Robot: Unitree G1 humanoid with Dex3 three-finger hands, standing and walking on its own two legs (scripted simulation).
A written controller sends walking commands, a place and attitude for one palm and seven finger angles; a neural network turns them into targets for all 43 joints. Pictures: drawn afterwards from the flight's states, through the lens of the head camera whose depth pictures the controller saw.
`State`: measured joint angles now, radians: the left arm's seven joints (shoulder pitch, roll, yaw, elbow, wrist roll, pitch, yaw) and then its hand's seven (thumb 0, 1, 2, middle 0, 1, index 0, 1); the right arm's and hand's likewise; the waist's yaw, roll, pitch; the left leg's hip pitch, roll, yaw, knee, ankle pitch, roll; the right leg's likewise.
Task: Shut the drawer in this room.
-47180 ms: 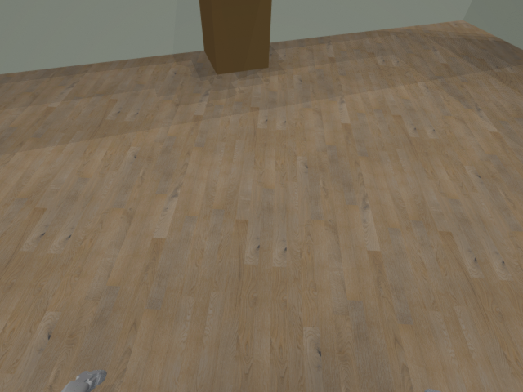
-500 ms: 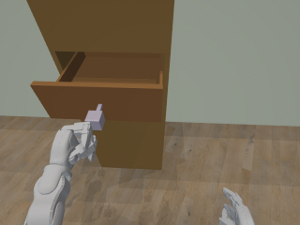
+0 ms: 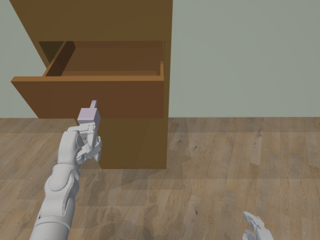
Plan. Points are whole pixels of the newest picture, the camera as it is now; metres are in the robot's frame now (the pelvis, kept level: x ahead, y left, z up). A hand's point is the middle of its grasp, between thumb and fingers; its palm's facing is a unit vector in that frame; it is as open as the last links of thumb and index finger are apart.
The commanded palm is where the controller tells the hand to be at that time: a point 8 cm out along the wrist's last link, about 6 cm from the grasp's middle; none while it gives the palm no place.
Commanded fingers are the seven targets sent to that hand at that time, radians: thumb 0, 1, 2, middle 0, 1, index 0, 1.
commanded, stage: bring the fist close to the handle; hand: left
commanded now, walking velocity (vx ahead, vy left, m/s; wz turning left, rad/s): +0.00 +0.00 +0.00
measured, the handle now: (91, 112) +0.42 +0.20 +0.09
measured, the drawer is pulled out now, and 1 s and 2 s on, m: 0.19 0.13 0.01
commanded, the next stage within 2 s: push the drawer shut in 0.26 s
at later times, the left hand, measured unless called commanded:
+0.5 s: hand (95, 141) +0.33 +0.17 +0.08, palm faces +0.02 -1.00 -0.02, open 3.3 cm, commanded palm +0.31 +0.22 +0.09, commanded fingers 0.00 0.90 0.90 -1.40 -1.60 -1.40 -1.60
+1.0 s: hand (100, 120) +0.39 +0.17 +0.08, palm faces +0.02 -1.00 -0.02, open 2.9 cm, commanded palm +0.38 +0.22 +0.09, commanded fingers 0.00 0.90 0.90 -1.40 -1.60 -1.40 -1.60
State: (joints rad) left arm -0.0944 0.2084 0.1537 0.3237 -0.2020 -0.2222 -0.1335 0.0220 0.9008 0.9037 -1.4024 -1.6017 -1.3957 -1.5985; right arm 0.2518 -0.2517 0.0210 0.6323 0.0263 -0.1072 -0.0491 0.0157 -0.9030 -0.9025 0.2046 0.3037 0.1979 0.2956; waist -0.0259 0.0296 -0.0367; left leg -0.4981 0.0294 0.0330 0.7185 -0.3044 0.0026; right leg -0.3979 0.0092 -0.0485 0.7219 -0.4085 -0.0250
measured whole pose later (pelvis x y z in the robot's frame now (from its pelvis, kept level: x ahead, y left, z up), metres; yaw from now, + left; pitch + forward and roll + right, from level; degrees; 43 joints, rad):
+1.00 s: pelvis -0.02 +0.01 -0.01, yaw +1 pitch +8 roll -2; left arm -0.54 0.27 0.17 0.76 -0.18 -0.29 -0.12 -0.04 0.85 0.96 -1.40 -1.60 -1.40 -1.60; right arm 0.29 -0.25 0.03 0.68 0.03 -0.06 -0.05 0.01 -0.90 -0.90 0.20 0.30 0.20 0.30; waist -0.05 0.03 -0.05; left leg -0.64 0.02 0.01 0.80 -0.30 0.01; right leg -0.52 0.01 -0.07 0.79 -0.41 -0.02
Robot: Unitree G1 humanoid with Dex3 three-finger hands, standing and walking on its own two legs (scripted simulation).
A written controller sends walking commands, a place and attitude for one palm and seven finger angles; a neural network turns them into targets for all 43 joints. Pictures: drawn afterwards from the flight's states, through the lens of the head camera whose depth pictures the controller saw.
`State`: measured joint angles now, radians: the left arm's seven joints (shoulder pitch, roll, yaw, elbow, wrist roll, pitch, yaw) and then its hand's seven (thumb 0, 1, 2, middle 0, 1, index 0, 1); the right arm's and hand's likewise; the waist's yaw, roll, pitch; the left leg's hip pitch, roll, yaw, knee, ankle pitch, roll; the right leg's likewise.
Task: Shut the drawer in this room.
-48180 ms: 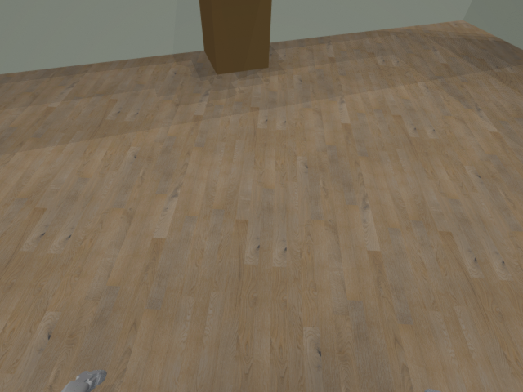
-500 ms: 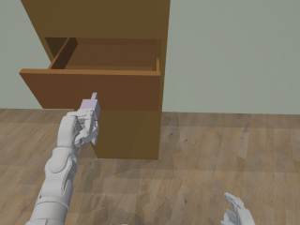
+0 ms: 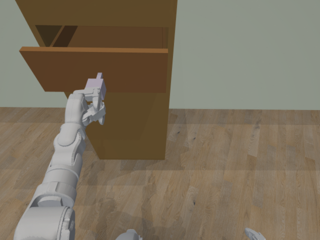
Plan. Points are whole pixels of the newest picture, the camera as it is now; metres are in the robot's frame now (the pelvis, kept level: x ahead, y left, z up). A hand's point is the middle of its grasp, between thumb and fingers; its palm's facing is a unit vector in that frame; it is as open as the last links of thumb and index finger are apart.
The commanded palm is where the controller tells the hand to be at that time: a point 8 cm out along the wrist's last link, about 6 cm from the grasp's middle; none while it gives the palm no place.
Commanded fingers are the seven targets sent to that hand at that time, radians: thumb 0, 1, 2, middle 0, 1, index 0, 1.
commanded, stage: push the drawer shut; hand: left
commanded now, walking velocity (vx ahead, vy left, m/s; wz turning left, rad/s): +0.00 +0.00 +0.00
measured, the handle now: (97, 84) +0.50 +0.18 +0.10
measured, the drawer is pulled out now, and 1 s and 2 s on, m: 0.13 0.01 0.00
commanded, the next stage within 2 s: pull the fist back off the drawer in 1.56 s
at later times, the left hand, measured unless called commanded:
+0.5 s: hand (105, 92) +0.47 +0.16 +0.09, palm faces +0.00 -1.00 +0.00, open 3.0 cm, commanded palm +0.46 +0.21 +0.10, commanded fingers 0.00 0.90 0.90 -1.40 -1.60 -1.40 -1.60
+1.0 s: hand (109, 78) +0.53 +0.16 +0.10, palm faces +0.02 -1.00 +0.00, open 3.1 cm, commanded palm +0.52 +0.21 +0.10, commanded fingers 0.00 0.90 0.90 -1.40 -1.60 -1.40 -1.60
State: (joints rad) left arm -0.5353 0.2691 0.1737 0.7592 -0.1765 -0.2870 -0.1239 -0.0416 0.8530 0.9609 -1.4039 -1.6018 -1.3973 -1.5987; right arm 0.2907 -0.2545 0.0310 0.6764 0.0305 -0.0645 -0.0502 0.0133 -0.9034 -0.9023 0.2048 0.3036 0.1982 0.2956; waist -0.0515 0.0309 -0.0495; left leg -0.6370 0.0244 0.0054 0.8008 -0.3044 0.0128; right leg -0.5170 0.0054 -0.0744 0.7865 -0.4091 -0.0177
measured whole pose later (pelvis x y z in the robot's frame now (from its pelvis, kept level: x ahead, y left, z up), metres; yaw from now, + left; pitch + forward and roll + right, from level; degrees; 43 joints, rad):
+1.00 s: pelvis +0.01 +0.01 -0.01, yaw -2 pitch +16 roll -3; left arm -0.98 0.45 0.34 1.24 -0.08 -0.35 -0.13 0.00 0.85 0.95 -1.40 -1.60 -1.40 -1.60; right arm 0.39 -0.26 0.03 0.69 -0.01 0.01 -0.02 0.01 -0.90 -0.90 0.21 0.30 0.20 0.30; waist -0.17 0.04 -0.08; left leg -0.84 0.05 0.01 0.90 -0.35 0.02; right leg -0.71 0.03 -0.06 0.85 -0.43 -0.01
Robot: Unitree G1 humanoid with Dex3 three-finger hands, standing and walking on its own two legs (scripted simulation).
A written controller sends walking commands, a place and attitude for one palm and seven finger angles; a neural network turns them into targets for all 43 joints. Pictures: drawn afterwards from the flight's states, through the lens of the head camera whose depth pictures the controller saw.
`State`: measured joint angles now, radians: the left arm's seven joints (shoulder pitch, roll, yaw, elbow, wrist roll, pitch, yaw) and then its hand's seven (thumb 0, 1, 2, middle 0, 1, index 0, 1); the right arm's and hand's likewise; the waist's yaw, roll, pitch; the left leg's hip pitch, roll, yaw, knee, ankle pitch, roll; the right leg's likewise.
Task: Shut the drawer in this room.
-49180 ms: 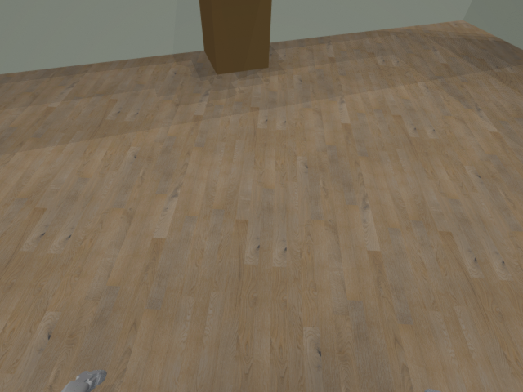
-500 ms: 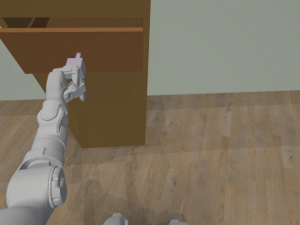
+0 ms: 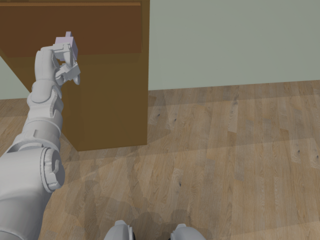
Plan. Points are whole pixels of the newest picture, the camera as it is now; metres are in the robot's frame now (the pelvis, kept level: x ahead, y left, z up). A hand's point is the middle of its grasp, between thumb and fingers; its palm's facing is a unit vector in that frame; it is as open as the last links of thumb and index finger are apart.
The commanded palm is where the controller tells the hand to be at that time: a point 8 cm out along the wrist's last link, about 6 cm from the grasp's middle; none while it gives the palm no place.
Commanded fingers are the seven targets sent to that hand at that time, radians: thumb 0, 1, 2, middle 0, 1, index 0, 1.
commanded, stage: push the drawer shut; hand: left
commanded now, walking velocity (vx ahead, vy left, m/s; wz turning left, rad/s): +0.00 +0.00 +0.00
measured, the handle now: (67, 43) +0.60 +0.20 +0.11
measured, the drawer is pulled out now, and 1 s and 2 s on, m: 0.01 0.00 0.00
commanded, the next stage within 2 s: pull the fist back off the drawer in 0.56 s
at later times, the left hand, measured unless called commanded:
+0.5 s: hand (73, 62) +0.53 +0.18 +0.11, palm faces +0.05 -1.00 -0.02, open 2.9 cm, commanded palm +0.56 +0.21 +0.11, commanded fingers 0.00 0.90 0.90 -1.40 -1.60 -1.40 -1.60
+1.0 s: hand (70, 61) +0.53 +0.18 +0.11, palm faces +0.05 -1.00 +0.00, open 3.1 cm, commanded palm +0.52 +0.21 +0.11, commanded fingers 0.00 0.90 0.90 -1.40 -1.60 -1.40 -1.60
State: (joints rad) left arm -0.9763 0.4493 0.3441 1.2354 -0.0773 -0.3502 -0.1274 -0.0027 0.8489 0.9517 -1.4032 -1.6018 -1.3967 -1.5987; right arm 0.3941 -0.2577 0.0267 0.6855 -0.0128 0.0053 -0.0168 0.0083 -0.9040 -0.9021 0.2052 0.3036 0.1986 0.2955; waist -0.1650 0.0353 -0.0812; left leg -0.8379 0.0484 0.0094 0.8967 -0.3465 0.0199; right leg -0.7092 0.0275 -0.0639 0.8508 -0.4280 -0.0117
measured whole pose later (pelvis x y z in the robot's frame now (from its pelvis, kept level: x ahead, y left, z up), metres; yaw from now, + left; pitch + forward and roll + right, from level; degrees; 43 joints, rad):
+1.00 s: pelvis -0.02 +0.02 -0.01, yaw +0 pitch +20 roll -5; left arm -1.14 0.54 0.34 1.33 -0.03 -0.32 -0.11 0.02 0.66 0.93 -1.40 -1.60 -1.40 -1.60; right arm 0.46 -0.28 0.05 0.69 -0.05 -0.04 -0.01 0.01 -0.90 -0.90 0.21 0.30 0.20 0.30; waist -0.22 0.04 -0.08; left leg -0.97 0.04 -0.01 0.95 -0.32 0.04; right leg -0.83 0.02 -0.08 0.88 -0.40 0.01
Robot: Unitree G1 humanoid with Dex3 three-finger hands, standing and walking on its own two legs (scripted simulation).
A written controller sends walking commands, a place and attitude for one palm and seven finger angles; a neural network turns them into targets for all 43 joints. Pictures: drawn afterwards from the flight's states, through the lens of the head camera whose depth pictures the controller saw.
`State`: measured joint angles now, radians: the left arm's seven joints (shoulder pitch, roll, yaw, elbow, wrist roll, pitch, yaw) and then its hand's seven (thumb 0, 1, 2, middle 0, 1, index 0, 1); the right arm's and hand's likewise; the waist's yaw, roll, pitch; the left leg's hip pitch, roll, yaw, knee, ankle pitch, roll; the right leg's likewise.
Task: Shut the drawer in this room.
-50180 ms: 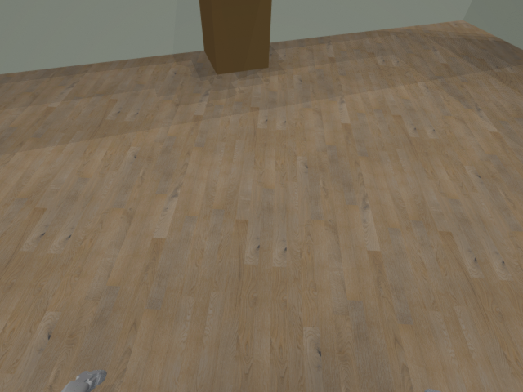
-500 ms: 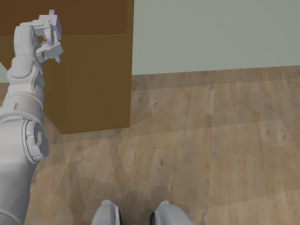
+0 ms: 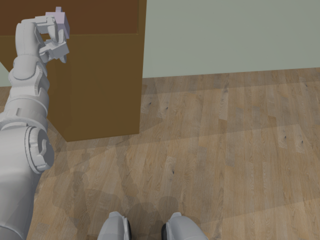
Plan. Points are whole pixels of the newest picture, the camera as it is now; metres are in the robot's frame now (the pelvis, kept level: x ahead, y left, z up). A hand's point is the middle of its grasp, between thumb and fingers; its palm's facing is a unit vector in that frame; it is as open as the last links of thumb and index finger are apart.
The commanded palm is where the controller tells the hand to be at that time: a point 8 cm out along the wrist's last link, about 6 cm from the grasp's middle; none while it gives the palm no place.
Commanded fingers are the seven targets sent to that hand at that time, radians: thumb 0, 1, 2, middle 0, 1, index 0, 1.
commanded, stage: pull the fist back off the drawer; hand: left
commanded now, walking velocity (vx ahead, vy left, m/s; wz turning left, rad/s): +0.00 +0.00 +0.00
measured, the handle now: (58, 20) +0.63 +0.18 +0.12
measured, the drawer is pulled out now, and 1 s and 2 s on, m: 0.00 0.00 0.00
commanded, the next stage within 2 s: draw the hand back to the body in 0.36 s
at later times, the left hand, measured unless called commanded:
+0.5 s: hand (65, 49) +0.53 +0.16 +0.12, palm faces +0.09 -1.00 -0.01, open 3.3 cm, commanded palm +0.49 +0.20 +0.13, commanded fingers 0.00 0.90 0.90 -1.40 -1.60 -1.40 -1.60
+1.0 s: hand (31, 94) +0.38 +0.18 +0.17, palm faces +0.08 -1.00 -0.04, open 3.3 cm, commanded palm +0.35 +0.23 +0.17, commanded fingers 0.00 0.90 0.90 -1.40 -1.60 -1.40 -1.60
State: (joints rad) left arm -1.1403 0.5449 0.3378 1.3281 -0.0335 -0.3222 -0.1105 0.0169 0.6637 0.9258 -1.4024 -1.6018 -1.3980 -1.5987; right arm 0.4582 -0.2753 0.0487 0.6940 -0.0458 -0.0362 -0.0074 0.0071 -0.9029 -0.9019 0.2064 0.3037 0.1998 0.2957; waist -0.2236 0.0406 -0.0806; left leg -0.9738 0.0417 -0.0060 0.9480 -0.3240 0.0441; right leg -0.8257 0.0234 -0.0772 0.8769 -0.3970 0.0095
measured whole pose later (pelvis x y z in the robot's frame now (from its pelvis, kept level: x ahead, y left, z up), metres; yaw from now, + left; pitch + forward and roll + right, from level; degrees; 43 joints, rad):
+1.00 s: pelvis +0.05 -0.03 +0.04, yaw +1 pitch +4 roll -1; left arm -0.22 0.31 0.24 0.36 -0.24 -0.11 -0.20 0.02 0.90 0.90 -1.40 -1.60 -1.40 -1.60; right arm 0.22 -0.27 0.02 0.57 0.06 0.00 -0.05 0.01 -0.91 -0.90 0.20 0.30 0.20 0.30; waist 0.00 0.05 -0.10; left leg -0.44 0.03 0.02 0.69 -0.32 0.01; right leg -0.32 0.02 -0.05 0.65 -0.40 -0.02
